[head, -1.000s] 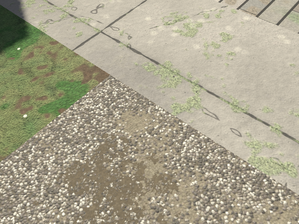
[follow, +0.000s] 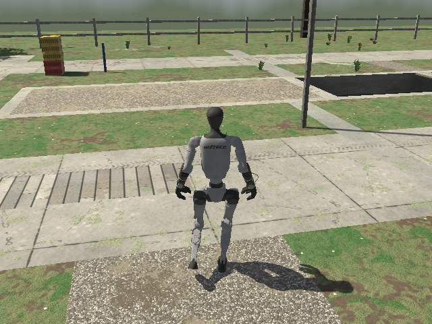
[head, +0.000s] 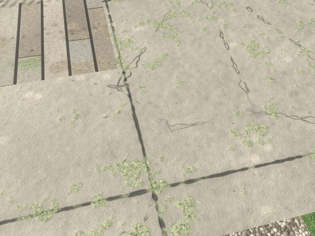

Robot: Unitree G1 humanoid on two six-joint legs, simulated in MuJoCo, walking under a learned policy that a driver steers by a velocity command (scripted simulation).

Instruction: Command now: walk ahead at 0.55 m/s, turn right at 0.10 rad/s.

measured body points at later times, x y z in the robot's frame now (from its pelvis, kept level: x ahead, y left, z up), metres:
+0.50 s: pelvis +0.29 +0.04 +0.02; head +0.32 +0.06 +0.47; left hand +0.44 +0.33 -0.06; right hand +0.46 -0.21 -0.08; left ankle +0.38 +0.09 -0.71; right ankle +0.34 -0.13 -0.64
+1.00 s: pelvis +0.52 +0.09 +0.01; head +0.53 +0.09 +0.46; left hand +0.32 +0.30 -0.10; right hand +0.85 +0.06 -0.05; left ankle +0.48 +0.27 -0.59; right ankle +0.52 -0.08 -0.72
